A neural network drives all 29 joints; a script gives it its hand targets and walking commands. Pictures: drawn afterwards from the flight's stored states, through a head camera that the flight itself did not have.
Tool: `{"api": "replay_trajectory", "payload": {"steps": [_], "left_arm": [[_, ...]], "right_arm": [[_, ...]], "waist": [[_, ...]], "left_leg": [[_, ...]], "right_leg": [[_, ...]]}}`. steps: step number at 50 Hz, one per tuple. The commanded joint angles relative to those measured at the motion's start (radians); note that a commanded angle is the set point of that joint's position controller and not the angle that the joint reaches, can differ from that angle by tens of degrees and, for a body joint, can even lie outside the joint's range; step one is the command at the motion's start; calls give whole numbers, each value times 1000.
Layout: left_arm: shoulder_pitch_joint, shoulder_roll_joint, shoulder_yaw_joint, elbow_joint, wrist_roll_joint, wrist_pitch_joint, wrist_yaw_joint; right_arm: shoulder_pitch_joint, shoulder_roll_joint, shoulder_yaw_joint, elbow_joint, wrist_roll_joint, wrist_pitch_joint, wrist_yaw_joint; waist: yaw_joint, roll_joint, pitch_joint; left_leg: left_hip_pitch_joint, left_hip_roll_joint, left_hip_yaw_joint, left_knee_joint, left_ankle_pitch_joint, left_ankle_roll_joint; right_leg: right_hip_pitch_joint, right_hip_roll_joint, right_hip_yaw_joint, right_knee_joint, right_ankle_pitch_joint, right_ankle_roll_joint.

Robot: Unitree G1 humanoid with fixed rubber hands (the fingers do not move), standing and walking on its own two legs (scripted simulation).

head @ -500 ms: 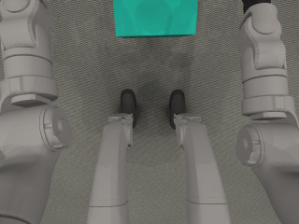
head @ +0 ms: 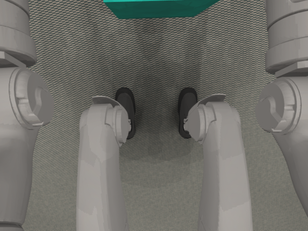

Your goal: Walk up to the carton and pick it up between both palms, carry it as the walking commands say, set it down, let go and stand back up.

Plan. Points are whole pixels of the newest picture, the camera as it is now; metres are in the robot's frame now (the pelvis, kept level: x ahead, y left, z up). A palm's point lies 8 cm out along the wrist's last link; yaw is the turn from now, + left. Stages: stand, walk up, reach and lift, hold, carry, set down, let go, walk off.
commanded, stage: reach and lift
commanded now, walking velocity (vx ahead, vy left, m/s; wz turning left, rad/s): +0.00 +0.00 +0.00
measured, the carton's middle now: out of the picture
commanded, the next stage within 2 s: none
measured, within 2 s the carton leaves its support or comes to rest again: neither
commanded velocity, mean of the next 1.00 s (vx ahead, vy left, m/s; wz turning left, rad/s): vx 0.00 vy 0.00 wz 0.00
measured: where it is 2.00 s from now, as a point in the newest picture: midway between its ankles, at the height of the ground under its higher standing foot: (157, 122)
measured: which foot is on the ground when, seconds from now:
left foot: down 0.00-1.00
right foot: down 0.00-1.00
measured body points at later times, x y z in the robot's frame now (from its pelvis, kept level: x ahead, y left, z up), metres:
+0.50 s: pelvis +0.02 -0.01 -0.10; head +0.41 +0.01 +0.11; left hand +0.60 +0.22 -0.29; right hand +0.60 -0.17 -0.29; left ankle +0.14 +0.11 -0.47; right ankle +0.14 -0.13 -0.47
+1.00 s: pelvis +0.02 -0.01 -0.12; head +0.41 +0.01 +0.09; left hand +0.59 +0.22 -0.32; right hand +0.60 -0.18 -0.31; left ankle +0.14 +0.11 -0.47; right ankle +0.14 -0.13 -0.47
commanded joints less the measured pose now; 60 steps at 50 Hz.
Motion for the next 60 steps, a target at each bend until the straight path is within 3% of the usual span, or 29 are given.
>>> {"api": "replay_trajectory", "payload": {"steps": [1,5,6,9,11,14,16,18,21,22,28,29,30,32,34,37,41,47,49,50,51,55,57,60], "left_arm": [[-396,268,-53,-200,-116,-68,41],[-348,243,-55,-68,-107,-88,31],[-340,254,-53,-129,-111,-99,31],[-328,234,-64,-40,-118,-117,25],[-316,226,-74,-50,-120,-131,19],[-295,235,-61,27,-107,-150,11],[-308,245,-63,-45,-115,-169,18],[-281,224,-83,25,-124,-175,12],[-277,217,-96,8,-142,-186,12],[-267,232,-95,47,-137,-188,12],[-309,237,-105,79,-144,-203,1],[-325,228,-112,55,-147,-207,2],[-359,263,-98,-6,-138,-215,5],[-346,234,-131,22,-154,-206,8],[-337,250,-119,15,-148,-206,12],[-351,237,-132,-17,-166,-207,18],[-345,256,-118,-4,-164,-209,21],[-335,222,-142,17,-179,-204,16],[-351,215,-143,0,-185,-205,16],[-350,215,-137,-7,-176,-207,17],[-340,206,-145,9,-180,-205,17],[-374,172,-168,-15,-188,-209,14],[-364,158,-166,-6,-187,-210,11],[-385,113,-190,-11,-196,-211,7]], "right_arm": [[-416,-291,85,-220,126,-74,-29],[-359,-261,109,-78,113,-94,-19],[-358,-255,108,-140,116,-103,-20],[-357,-253,116,-82,127,-126,-16],[-327,-222,140,-55,141,-130,-7],[-294,-202,157,31,141,-141,9],[-318,-228,142,-51,152,-162,2],[-312,-217,155,-4,159,-176,7],[-304,-218,173,-15,169,-191,6],[-311,-213,184,15,168,-191,6],[-302,-191,206,132,178,-192,23],[-338,-200,210,91,199,-197,26],[-358,-199,211,56,209,-199,25],[-361,-220,212,69,218,-203,19],[-341,-206,220,73,223,-198,19],[-363,-216,224,32,226,-205,9],[-373,-212,242,21,236,-205,2],[-351,-198,236,53,241,-203,3],[-354,-182,248,53,244,-203,6],[-369,-165,258,30,253,-203,6],[-358,-166,251,43,252,-205,7],[-402,-131,278,12,260,-209,9],[-389,-97,291,34,263,-206,12],[-408,-58,309,24,271,-208,17]], "waist": [[54,16,-2080],[49,9,-1882],[52,2,-1930],[47,-4,-1828],[59,-11,-1808],[70,-28,-1663],[66,-17,-1762],[64,-10,-1683],[67,-25,-1692],[81,-30,-1659],[91,-24,-1440],[104,1,-1452],[111,-15,-1506],[94,8,-1537],[113,17,-1544],[106,0,-1577],[132,-17,-1583],[115,2,-1532],[111,-17,-1545],[140,-14,-1534],[127,-16,-1542],[129,-21,-1561],[147,-34,-1537],[143,-31,-1537]], "left_leg": [[824,-60,35,22,298,-18],[680,-47,34,82,244,-21],[689,-52,35,89,282,-17],[593,-44,36,141,248,-20],[578,-43,33,155,270,-17],[490,-36,32,192,248,-20],[531,-41,27,221,316,-21],[495,-35,20,247,312,-21],[472,-36,19,277,341,-26],[459,-33,18,284,339,-26],[379,-21,11,306,270,-27],[376,-20,19,308,266,-28],[403,-18,15,313,279,-24],[455,-12,16,322,291,-30],[474,-13,26,326,295,-34],[470,-13,25,323,320,-27],[446,-14,32,329,305,-25],[459,-12,26,312,285,-27],[446,-12,30,317,288,-28],[444,-15,35,311,299,-26],[441,-14,32,306,281,-23],[448,-16,34,310,290,-24],[433,-20,36,300,287,-23],[421,-20,41,302,280,-23]], "right_leg": [[548,76,-47,80,169,-14],[436,61,-40,139,130,-16],[479,69,-34,146,176,-14],[441,58,-23,193,169,-15],[443,59,-20,224,200,-12],[378,53,-8,255,180,-7],[425,54,-3,288,254,-7],[368,48,-7,310,242,-7],[372,52,-3,343,275,-3],[362,48,-4,356,269,4],[224,39,2,380,176,4],[233,41,12,381,178,-1],[253,40,9,396,200,3],[244,37,-3,401,198,4],[241,40,-3,399,195,5],[260,43,-13,403,222,8],[282,41,-3,402,225,6],[235,47,-6,391,191,2],[267,48,-4,388,206,2],[255,49,-1,390,210,4],[257,52,-8,387,197,5],[275,54,-2,389,210,4],[284,58,0,388,214,5],[292,61,6,379,215,2]]}}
